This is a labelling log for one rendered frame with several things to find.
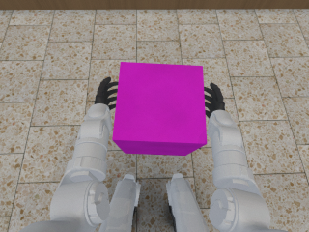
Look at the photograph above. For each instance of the robot left thigh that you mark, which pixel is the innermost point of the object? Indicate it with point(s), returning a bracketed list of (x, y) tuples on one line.
[(123, 202)]

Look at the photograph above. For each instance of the robot right thigh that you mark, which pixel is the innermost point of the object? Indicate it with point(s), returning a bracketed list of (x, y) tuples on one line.
[(188, 215)]

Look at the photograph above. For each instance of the robot left upper arm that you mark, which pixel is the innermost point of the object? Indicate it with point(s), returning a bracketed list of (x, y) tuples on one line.
[(75, 207)]

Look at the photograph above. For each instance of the left robot forearm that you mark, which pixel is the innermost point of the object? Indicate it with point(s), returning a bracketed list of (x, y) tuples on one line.
[(89, 155)]

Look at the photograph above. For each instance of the robot right upper arm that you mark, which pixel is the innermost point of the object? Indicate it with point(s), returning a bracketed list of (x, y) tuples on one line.
[(236, 210)]

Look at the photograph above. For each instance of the robot thigh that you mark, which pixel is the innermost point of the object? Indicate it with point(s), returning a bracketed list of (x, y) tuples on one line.
[(188, 215), (123, 202)]

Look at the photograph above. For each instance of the right robot forearm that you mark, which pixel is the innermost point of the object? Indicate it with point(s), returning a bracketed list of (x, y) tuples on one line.
[(228, 153)]

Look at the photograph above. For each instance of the robot left hand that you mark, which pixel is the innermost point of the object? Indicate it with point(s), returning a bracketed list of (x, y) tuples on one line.
[(103, 93)]

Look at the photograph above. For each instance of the carton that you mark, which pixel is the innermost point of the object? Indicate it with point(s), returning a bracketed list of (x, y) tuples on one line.
[(160, 109)]

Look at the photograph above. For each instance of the robot right hand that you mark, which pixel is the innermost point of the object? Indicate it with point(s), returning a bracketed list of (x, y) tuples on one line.
[(216, 99)]

